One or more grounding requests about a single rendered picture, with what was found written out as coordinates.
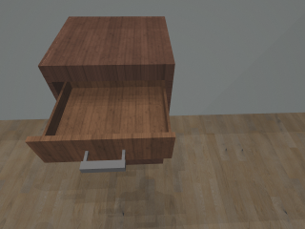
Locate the cabinet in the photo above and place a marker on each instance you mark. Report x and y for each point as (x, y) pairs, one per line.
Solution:
(111, 48)

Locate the drawer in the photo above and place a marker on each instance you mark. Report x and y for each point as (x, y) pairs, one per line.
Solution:
(104, 118)

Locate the handle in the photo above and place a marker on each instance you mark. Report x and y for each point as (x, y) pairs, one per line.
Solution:
(103, 166)

